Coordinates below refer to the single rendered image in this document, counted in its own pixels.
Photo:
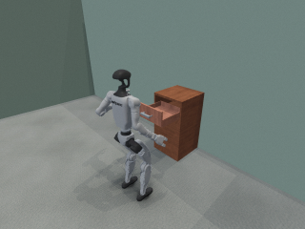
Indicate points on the left robot upper arm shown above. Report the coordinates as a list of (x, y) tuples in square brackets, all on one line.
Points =
[(105, 103)]

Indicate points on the left robot forearm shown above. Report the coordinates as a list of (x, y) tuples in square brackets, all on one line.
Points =
[(108, 108)]

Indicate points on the right robot hand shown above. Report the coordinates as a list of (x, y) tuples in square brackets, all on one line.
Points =
[(160, 140)]

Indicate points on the robot left shin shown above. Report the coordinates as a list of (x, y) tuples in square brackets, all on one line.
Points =
[(129, 166)]

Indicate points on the cabinet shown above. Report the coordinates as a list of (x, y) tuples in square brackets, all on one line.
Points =
[(183, 134)]

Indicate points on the handle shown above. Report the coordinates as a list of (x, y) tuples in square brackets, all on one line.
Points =
[(147, 116)]

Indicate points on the robot right foot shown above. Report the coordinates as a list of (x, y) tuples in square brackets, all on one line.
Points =
[(147, 193)]

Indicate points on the drawer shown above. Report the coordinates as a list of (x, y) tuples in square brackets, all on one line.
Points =
[(162, 113)]

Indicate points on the right robot upper arm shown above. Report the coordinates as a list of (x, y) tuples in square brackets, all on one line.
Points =
[(134, 103)]

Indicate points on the right robot forearm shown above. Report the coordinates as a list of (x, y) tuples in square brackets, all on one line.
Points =
[(145, 132)]

